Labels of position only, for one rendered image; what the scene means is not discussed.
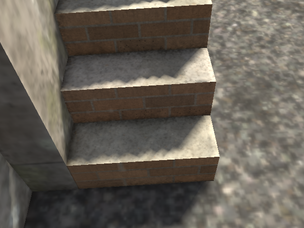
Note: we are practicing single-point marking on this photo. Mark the stairs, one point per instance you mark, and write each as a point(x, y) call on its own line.
point(139, 87)

